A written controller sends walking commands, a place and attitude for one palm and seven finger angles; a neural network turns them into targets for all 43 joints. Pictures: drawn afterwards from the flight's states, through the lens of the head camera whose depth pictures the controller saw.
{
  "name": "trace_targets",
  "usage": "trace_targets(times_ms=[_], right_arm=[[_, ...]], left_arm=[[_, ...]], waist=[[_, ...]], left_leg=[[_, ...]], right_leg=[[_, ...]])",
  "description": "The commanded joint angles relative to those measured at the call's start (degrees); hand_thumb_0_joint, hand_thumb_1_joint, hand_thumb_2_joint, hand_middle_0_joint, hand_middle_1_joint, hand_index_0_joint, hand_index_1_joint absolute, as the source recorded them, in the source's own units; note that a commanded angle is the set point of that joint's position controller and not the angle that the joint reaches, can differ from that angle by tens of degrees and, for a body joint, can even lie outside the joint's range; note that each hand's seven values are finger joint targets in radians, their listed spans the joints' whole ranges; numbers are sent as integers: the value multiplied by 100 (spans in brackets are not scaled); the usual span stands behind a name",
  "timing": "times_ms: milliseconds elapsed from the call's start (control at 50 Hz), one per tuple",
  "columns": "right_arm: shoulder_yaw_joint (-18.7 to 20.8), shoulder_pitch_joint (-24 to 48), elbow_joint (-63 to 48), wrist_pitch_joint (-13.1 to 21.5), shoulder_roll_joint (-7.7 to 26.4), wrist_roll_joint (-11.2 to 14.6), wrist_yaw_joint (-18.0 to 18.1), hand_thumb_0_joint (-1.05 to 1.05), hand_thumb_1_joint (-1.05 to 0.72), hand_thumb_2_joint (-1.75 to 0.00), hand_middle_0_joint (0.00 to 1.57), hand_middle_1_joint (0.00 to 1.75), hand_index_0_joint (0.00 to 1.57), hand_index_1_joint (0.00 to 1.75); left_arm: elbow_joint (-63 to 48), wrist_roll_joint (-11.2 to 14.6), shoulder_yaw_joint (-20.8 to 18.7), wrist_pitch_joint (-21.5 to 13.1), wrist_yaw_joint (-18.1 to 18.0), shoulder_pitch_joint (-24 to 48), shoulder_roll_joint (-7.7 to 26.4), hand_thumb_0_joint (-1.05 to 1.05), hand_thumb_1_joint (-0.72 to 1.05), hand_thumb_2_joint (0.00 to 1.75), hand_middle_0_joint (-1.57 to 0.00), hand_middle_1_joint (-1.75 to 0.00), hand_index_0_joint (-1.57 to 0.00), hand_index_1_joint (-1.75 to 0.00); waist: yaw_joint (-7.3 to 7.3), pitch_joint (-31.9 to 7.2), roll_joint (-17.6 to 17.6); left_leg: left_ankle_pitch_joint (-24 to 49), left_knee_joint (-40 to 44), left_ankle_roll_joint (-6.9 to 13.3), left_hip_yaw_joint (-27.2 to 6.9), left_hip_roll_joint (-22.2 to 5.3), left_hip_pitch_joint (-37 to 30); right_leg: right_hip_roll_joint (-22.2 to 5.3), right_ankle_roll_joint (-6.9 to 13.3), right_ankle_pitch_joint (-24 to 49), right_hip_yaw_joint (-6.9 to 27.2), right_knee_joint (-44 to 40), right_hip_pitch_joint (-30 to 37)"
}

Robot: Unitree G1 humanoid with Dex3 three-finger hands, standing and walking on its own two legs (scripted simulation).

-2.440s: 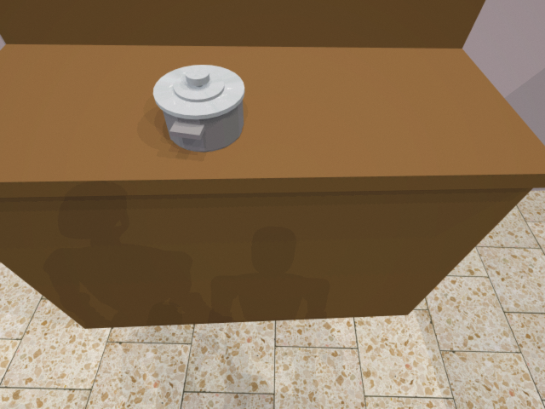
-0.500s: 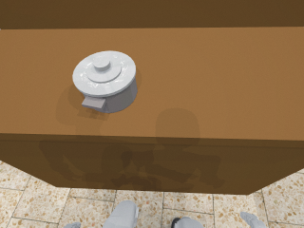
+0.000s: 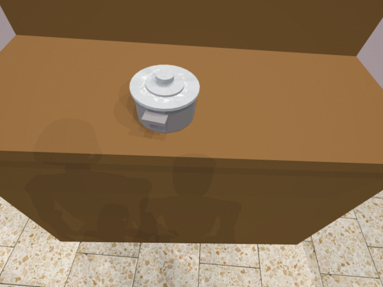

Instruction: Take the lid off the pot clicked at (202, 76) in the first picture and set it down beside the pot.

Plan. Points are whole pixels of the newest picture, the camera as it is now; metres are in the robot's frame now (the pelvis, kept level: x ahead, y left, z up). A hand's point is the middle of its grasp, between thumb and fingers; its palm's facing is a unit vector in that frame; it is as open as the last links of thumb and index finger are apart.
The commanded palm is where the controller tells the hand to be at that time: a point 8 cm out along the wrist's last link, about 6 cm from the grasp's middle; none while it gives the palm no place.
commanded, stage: come to a stop and stand still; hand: left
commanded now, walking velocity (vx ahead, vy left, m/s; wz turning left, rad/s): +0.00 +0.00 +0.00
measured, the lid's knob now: (164, 76) +0.52 +0.09 +0.15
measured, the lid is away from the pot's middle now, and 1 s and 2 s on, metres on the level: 0.00 0.00 0.00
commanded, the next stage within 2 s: look again from close up in 0.56 s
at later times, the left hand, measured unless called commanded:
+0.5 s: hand out of the picture -0.03 +0.14 -0.18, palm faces +0.01 -0.99 -0.17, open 7.3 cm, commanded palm none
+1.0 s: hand out of the picture +0.00 +0.16 -0.18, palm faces +0.04 -0.97 -0.24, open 7.4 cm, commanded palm none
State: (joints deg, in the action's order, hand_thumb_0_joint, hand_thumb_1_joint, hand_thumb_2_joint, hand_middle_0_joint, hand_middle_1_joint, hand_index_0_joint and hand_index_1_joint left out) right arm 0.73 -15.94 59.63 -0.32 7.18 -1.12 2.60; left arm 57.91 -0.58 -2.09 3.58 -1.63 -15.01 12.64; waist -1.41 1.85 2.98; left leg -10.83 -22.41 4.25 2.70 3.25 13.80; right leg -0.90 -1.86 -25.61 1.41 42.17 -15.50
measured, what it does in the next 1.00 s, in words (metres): steps on the spot: right foot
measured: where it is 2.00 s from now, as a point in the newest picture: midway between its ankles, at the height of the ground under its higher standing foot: outside the picture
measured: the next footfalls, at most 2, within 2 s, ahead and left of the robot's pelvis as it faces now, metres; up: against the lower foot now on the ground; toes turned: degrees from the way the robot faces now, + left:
right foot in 0.08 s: -0.05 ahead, -0.12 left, +0.00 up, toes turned -1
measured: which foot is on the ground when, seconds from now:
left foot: down 0.00-1.00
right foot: up 0.00-0.06, down 0.08-1.00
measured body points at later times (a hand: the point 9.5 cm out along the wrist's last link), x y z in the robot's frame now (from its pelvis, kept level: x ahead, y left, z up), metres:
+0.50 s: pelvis -0.03 -0.03 +0.00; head -0.01 -0.02 +0.45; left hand -0.03 +0.19 -0.17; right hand -0.06 -0.25 -0.16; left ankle +0.01 +0.07 -0.74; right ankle -0.09 -0.12 -0.74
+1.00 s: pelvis -0.02 -0.02 -0.01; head -0.01 -0.03 +0.44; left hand +0.00 +0.21 -0.16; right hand +0.04 -0.25 -0.17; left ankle +0.01 +0.07 -0.74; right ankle -0.09 -0.12 -0.74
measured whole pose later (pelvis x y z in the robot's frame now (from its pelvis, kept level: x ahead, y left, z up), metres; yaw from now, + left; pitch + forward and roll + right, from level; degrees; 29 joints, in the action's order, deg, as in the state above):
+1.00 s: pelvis -0.02 -0.02 -0.01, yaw +0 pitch -2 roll -1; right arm 1.9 -11.2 57.9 -0.5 9.9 -1.2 1.6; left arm 57.3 -0.5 -0.2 -0.2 -3.4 -16.6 8.9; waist -0.3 2.7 -2.1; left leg -15.4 -34.1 2.1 2.2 0.6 17.1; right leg 2.0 1.8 -22.5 -1.0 30.6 -6.4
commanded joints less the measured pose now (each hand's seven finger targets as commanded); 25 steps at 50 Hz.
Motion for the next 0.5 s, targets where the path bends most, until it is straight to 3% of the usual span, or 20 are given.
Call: trace_targets(times_ms=[0,20,40,60,80,100,120,140,220,300,480], right_arm=[[210,-452,14,100,964,43,41,0,-90,-90,20,30,20,30],[201,-409,54,106,909,69,34,0,-90,-90,20,30,20,30],[182,-406,79,125,776,104,15,0,-90,-90,20,30,20,30],[155,-307,95,141,692,105,-3,0,-90,-90,20,30,20,30],[136,-317,95,147,606,105,-24,0,-90,-90,20,30,20,30],[120,-373,136,153,571,87,-46,0,-90,-90,20,30,20,30],[119,-391,196,147,599,52,-43,0,-90,-90,20,30,20,30],[130,-346,224,142,633,62,-40,0,-90,-90,20,30,20,30],[111,-314,376,86,661,64,-52,0,-90,-90,20,30,20,30],[96,-278,424,36,594,50,-58,0,-90,-90,20,30,20,30],[97,-335,445,49,529,47,-43,0,-90,-90,20,30,20,30]], left_arm=[[-54,16,-17,-213,-32,-300,172,0,90,90,-20,-30,-20,-30],[54,6,-11,-249,-52,-461,162,0,90,90,-20,-30,-20,-30],[104,12,-14,-280,-76,-507,276,0,90,90,-20,-30,-20,-30],[142,6,-22,-311,-96,-552,312,0,90,90,-20,-30,-20,-30],[138,8,-14,-328,-105,-484,364,0,90,90,-20,-30,-20,-30],[138,5,-1,-338,-108,-426,359,0,90,90,-20,-30,-20,-30],[157,-6,-10,-379,-112,-384,306,0,90,90,-20,-30,-20,-30],[155,15,8,-408,-118,-384,263,0,90,90,-20,-30,-20,-30],[135,26,43,-382,-120,-305,173,0,90,90,-20,-30,-20,-30],[205,23,39,-361,-99,-449,157,0,90,90,-20,-30,-20,-30],[245,21,44,-407,-80,-548,85,0,90,90,-20,-30,-20,-30]], waist=[[46,-437,-879],[108,-449,-731],[110,-387,-517],[142,-230,-294],[66,-110,-163],[30,-145,-153],[23,-276,241],[56,-268,626],[19,347,11],[68,701,-272],[36,411,-314]], left_leg=[[892,666,255,-1602,-1432,-917],[765,551,93,-1398,-1298,-738],[690,414,-50,-1264,-1144,-319],[482,187,-208,-989,-930,-173],[255,103,-306,-807,-762,-207],[434,95,-329,-761,-700,-398],[904,-46,-305,-693,-742,-518],[851,-117,-288,-625,-766,-514],[274,98,-297,-683,-813,-527],[-275,160,-294,-716,-776,-270],[-60,-22,-291,-696,-768,-360]], right_leg=[[-35,98,641,-129,-1736,319],[-95,126,1162,-128,-2194,658],[-261,215,1539,138,-2358,1067],[-536,370,1764,497,-2391,978],[-762,491,1819,637,-2405,707],[-813,541,1953,643,-2323,541],[-667,502,2390,602,-2215,626],[-652,482,2538,599,-2262,646],[-521,420,1425,551,-2349,38],[-465,439,791,581,-2485,-200],[-470,484,892,626,-2468,-132]])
